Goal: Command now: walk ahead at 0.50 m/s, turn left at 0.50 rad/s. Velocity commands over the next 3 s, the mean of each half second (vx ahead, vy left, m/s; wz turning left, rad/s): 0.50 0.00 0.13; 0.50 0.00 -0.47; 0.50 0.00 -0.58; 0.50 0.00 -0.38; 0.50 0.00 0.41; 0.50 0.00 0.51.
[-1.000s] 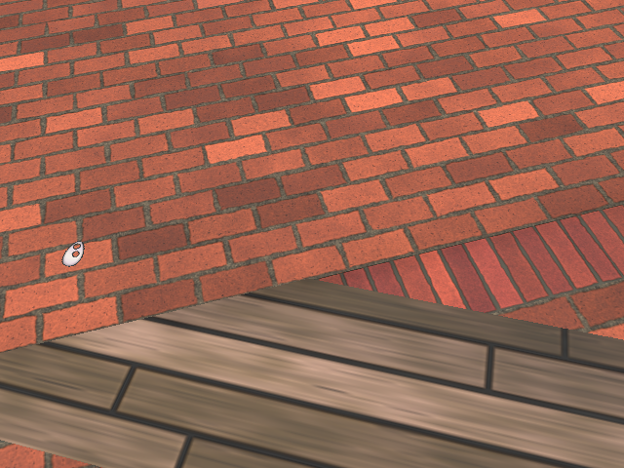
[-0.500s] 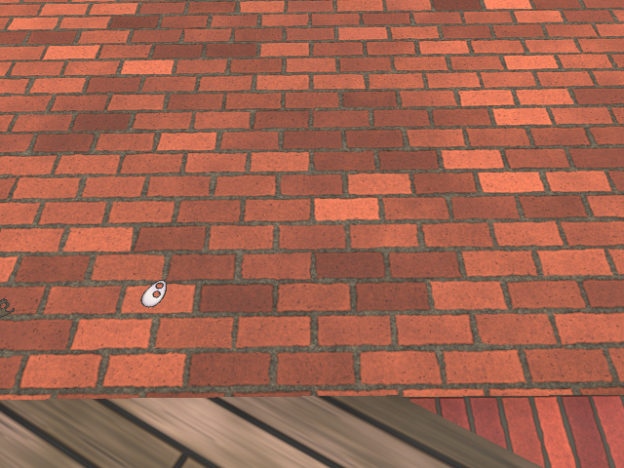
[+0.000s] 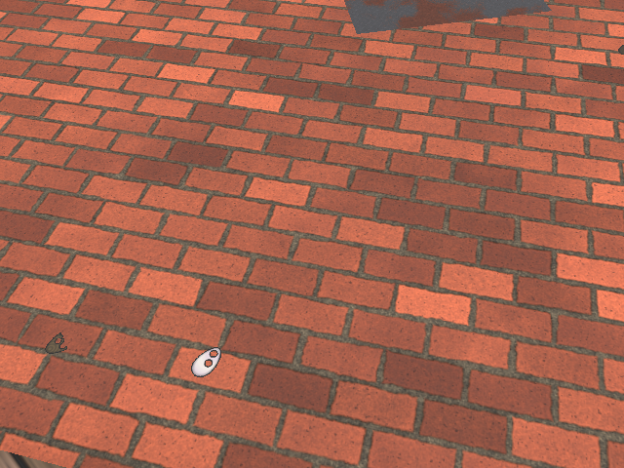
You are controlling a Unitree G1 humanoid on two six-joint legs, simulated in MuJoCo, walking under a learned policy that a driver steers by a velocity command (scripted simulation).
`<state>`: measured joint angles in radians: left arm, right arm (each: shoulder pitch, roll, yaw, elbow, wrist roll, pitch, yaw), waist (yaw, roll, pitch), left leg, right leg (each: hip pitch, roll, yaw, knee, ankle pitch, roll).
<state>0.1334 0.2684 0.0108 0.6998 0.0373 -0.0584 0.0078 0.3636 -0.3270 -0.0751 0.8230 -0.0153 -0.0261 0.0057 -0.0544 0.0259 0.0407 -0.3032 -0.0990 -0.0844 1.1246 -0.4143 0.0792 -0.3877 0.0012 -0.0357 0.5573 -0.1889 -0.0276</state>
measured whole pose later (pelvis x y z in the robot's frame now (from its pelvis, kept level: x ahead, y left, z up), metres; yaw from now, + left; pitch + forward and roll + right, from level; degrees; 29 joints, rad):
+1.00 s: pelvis +0.50 +0.01 -0.10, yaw -14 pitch +1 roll +2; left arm 0.04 0.26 0.06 0.83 0.06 -0.03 -0.05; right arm 0.43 -0.25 -0.03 0.98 -0.02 -0.06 -0.03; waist -0.07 -0.01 0.09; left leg -0.14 0.07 0.21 1.33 -0.70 0.03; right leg -0.38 0.03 -0.09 0.49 -0.15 -0.13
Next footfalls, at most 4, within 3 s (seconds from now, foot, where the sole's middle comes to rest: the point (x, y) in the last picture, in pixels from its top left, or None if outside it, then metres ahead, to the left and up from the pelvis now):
0.38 left None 0.30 0.14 -0.77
0.96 right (354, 420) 0.61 -0.07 -0.87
1.38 left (304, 315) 0.90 0.03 -0.87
1.90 right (432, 294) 0.94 -0.32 -0.87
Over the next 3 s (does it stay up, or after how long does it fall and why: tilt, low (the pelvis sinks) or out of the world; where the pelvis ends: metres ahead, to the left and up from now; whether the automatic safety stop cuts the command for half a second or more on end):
stays up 1.39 -0.48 -0.11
